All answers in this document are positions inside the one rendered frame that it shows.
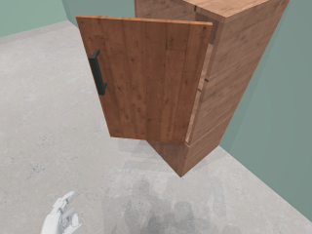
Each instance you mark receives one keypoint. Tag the left robot hand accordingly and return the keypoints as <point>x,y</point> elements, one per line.
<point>55,223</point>

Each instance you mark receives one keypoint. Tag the handle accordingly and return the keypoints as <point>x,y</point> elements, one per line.
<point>93,59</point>

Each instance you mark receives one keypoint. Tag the cupboard door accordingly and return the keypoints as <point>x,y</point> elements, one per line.
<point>152,68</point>

